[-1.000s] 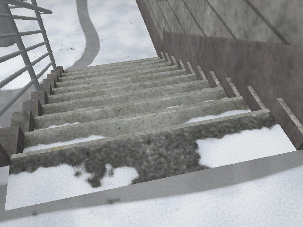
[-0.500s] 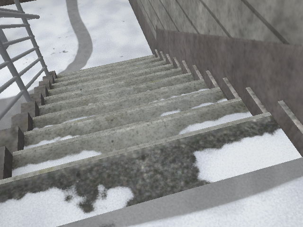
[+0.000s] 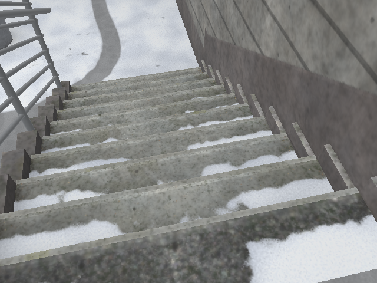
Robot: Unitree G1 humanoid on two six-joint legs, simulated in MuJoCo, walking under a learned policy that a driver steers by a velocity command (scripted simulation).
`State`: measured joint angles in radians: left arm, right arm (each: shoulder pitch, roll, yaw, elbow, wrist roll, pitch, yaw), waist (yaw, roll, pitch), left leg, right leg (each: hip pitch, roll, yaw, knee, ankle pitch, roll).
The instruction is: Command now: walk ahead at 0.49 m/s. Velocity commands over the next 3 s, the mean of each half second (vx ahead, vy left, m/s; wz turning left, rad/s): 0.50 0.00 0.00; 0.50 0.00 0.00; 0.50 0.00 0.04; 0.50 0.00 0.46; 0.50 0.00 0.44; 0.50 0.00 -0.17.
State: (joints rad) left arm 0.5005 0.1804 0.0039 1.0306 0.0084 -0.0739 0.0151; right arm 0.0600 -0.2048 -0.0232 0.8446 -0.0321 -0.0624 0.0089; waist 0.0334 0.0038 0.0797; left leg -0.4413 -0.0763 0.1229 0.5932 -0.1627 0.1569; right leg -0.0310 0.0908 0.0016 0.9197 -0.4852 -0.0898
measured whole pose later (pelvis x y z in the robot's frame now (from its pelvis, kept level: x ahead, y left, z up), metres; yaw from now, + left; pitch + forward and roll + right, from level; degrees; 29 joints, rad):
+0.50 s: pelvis +0.26 -0.03 +0.01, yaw +1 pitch +0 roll +1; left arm 0.02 0.18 0.01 0.83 0.03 -0.05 -0.01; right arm 0.50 -0.19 -0.01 1.06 -0.02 -0.08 -0.01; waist -0.08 0.00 0.06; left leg 0.07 -0.07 0.05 0.39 -0.43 0.07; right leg -0.44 0.01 -0.09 0.52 -0.12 -0.11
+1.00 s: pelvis +0.50 -0.03 +0.02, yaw +1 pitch -1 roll -1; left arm 0.47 0.20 0.02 1.02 0.02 -0.06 0.04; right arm 0.10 -0.21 -0.02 0.88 -0.05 -0.03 0.02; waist 0.05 0.01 0.02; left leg -0.48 0.01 0.06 0.84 -0.11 0.09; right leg 0.01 0.06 -0.09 0.42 -0.40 -0.07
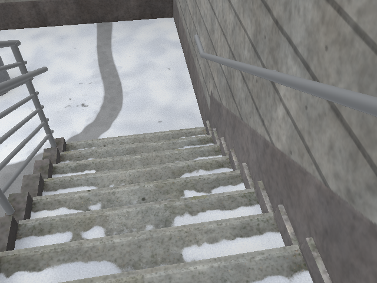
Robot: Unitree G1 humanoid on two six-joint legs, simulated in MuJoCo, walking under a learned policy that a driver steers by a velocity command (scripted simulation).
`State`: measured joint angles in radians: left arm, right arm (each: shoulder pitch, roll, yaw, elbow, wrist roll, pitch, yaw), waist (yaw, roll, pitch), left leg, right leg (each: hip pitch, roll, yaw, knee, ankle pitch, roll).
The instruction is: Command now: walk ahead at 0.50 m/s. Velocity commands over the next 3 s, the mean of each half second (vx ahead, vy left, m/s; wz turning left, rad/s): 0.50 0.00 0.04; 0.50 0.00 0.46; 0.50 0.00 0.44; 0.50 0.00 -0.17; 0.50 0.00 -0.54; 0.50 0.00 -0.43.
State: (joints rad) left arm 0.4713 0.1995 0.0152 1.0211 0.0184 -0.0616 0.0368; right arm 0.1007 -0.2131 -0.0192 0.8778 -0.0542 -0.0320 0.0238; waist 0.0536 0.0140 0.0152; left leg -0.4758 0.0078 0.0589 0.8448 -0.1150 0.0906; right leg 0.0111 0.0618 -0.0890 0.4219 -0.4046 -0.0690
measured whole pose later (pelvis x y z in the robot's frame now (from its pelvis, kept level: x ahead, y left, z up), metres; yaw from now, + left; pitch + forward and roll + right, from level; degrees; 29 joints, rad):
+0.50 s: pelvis +0.22 +0.00 -0.06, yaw +2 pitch -1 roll +3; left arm 0.04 0.25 0.03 0.84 0.03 0.00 -0.03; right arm 0.52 -0.22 -0.03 0.98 -0.02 -0.10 -0.03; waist -0.11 -0.07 0.01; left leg -0.09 -0.10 0.03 0.85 -0.75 0.06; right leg -0.43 -0.05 0.00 0.44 0.49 -0.03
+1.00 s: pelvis +0.43 +0.06 -0.25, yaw +16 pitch -2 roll -3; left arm 0.50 0.22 0.06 0.97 0.03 -0.09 0.03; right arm 0.06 -0.25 -0.08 0.83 -0.02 0.00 0.04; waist 0.09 0.03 0.03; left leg -0.56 0.05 -0.02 0.62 0.45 0.06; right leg -0.14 -0.13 -0.24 1.04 -0.83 0.08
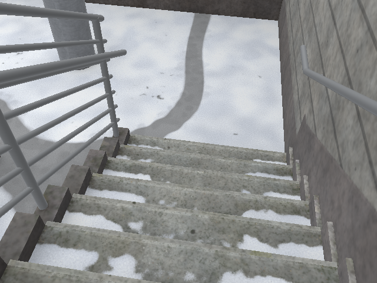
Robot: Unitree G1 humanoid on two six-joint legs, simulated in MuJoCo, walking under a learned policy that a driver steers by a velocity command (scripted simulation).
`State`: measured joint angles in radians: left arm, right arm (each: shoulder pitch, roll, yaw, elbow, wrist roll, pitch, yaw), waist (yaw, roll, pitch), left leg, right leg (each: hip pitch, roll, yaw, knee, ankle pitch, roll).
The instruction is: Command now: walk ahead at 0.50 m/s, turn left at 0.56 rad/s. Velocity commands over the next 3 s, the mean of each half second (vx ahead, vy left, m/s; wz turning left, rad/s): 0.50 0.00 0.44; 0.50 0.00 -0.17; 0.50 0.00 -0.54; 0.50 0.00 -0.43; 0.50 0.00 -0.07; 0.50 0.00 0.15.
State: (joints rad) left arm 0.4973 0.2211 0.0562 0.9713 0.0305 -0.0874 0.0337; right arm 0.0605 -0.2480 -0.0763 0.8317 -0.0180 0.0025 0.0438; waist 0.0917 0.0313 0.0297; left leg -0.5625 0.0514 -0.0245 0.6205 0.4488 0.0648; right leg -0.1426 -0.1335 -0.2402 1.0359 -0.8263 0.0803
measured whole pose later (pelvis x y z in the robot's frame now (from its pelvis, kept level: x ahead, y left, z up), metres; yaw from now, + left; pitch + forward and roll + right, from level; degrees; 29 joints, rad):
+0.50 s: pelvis +0.24 +0.07 -0.11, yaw +15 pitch -1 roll -1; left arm 0.19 0.25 0.06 0.86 0.06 0.01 -0.03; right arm 0.53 -0.19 -0.04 0.98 -0.01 -0.04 -0.04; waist -0.06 -0.04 -0.04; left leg -0.23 -0.19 -0.10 0.83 -0.57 0.15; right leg -0.66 -0.05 0.08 0.79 0.35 0.00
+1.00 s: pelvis +0.52 +0.10 -0.26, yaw +6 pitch +0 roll +0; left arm 0.60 0.17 0.02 1.00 -0.01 -0.05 0.03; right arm 0.09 -0.21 -0.02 0.89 -0.06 -0.03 0.00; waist 0.07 0.03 -0.01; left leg -0.74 0.05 -0.09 0.90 0.27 0.02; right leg -0.21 0.17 0.13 0.70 -0.48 -0.12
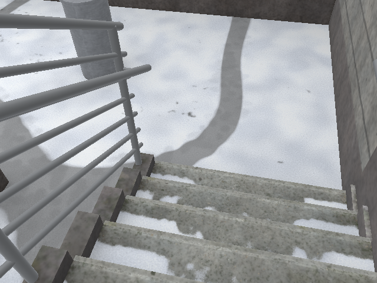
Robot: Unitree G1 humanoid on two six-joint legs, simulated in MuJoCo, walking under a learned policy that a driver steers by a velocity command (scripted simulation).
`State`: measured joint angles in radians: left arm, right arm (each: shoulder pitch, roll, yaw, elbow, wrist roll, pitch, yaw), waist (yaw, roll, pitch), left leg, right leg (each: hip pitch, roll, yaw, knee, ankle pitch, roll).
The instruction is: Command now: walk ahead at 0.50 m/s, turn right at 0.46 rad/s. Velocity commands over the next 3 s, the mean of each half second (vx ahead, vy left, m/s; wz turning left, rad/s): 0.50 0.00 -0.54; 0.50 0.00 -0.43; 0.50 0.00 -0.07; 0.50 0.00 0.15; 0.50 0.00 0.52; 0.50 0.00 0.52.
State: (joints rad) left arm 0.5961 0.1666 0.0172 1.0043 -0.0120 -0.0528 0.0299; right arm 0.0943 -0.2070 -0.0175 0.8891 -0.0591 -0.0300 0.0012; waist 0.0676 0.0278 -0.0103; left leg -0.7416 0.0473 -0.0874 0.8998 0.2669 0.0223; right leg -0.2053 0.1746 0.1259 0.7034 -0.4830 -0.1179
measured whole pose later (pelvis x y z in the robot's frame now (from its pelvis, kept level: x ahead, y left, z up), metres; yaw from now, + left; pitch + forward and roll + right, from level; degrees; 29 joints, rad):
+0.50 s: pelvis +0.26 +0.05 -0.16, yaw -16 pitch -1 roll +0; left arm 0.21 0.26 0.08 0.90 0.04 0.04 -0.01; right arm 0.54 -0.22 -0.04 1.01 0.00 -0.08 -0.01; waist 0.00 -0.04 0.00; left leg -0.21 -0.02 0.15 0.70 -0.48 0.07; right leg -0.83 0.00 0.10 1.17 0.13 -0.08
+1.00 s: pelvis +0.49 -0.06 -0.32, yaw -29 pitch -2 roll +0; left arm 0.37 0.19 0.04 1.03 0.00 -0.04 0.00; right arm 0.33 -0.19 -0.03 0.95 -0.05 0.00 -0.02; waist -0.05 0.02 0.03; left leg -0.70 0.11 -0.05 1.23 -0.19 0.00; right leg -0.26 0.11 -0.05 0.65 -0.36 -0.13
